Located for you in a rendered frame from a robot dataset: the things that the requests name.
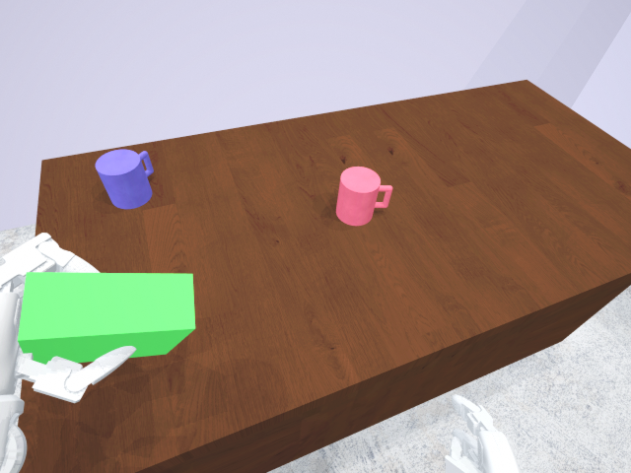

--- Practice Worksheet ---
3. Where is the left robot forearm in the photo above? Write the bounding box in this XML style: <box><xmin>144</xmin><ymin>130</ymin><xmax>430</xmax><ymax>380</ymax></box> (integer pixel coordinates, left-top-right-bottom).
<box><xmin>0</xmin><ymin>395</ymin><xmax>27</xmax><ymax>473</ymax></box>

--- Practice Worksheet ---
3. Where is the right robot hand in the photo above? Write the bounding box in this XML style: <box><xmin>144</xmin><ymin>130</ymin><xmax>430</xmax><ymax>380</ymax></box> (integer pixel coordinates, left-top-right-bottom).
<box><xmin>445</xmin><ymin>394</ymin><xmax>521</xmax><ymax>473</ymax></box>

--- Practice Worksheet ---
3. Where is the sponge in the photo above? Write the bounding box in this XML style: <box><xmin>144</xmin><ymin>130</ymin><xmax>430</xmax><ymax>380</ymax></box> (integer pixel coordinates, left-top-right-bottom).
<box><xmin>18</xmin><ymin>272</ymin><xmax>195</xmax><ymax>365</ymax></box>

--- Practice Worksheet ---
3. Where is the table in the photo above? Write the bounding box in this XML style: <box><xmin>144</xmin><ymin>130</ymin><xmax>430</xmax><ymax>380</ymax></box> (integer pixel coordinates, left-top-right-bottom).
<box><xmin>18</xmin><ymin>80</ymin><xmax>631</xmax><ymax>473</ymax></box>

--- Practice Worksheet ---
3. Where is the left robot hand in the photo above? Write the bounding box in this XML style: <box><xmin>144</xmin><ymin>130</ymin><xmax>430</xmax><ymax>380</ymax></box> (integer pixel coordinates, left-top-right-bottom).
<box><xmin>0</xmin><ymin>233</ymin><xmax>136</xmax><ymax>403</ymax></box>

